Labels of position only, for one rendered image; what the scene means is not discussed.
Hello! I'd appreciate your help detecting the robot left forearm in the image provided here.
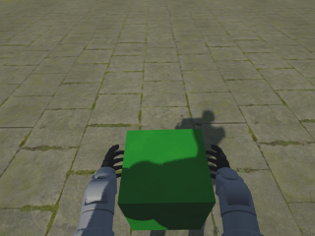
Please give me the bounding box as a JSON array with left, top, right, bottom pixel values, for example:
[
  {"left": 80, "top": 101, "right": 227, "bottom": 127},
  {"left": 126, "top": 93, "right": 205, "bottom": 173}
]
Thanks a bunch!
[{"left": 73, "top": 166, "right": 117, "bottom": 236}]

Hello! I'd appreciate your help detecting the carton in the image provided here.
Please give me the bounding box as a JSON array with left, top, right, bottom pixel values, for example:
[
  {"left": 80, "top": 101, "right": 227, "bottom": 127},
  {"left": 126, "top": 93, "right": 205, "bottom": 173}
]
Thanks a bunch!
[{"left": 117, "top": 129, "right": 216, "bottom": 231}]

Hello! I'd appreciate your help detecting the right robot hand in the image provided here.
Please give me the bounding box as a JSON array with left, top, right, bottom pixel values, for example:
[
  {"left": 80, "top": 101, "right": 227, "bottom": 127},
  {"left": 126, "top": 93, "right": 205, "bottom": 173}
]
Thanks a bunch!
[{"left": 206, "top": 145, "right": 230, "bottom": 179}]

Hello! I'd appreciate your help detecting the robot right forearm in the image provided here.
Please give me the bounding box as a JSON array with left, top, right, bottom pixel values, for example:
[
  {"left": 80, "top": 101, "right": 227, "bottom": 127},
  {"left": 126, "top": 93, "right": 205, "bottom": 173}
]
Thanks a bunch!
[{"left": 216, "top": 167, "right": 264, "bottom": 236}]

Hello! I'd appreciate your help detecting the left robot hand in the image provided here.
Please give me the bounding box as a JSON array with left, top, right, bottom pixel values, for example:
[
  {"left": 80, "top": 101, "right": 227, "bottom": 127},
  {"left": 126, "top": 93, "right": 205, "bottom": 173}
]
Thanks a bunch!
[{"left": 101, "top": 145, "right": 125, "bottom": 178}]

